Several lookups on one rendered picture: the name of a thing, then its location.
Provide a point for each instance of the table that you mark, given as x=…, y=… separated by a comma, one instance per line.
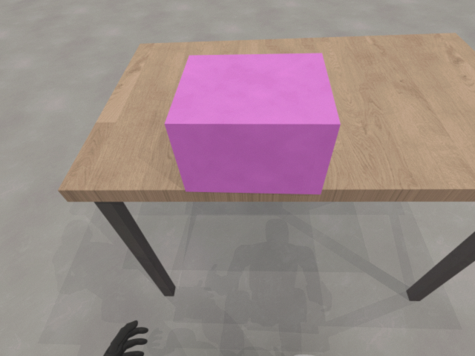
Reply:
x=406, y=104

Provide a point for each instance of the carton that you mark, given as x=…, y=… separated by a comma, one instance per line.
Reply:
x=254, y=123

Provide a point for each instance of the left robot hand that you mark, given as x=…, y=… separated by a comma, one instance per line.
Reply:
x=120, y=343

